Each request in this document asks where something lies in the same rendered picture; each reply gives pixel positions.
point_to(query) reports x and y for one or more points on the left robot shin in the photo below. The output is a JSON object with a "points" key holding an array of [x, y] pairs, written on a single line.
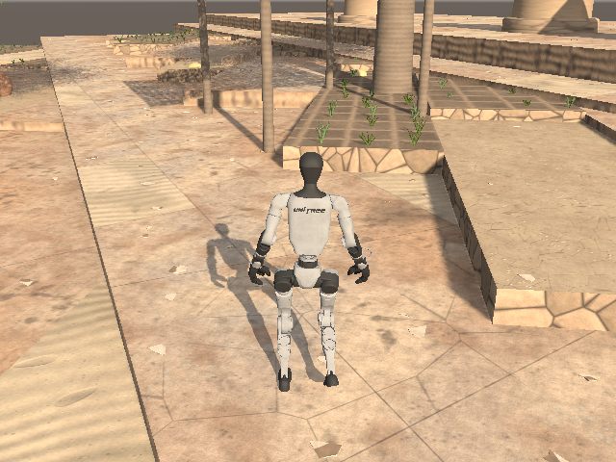
{"points": [[284, 348]]}

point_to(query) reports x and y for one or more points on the right robot hand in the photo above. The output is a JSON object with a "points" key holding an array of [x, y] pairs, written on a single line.
{"points": [[365, 273]]}

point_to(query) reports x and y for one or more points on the robot head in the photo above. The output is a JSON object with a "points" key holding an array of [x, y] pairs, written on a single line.
{"points": [[310, 165]]}

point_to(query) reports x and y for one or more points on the robot left forearm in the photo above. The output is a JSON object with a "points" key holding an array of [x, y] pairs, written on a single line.
{"points": [[260, 253]]}

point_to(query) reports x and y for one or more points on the robot right forearm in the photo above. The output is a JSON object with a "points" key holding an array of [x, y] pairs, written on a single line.
{"points": [[357, 254]]}

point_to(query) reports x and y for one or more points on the robot right upper arm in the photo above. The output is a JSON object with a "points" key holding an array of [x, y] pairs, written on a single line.
{"points": [[340, 205]]}

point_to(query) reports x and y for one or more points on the left robot hand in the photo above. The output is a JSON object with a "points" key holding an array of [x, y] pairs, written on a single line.
{"points": [[261, 271]]}

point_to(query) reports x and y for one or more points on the robot left upper arm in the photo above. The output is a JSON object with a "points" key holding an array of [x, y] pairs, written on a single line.
{"points": [[278, 203]]}

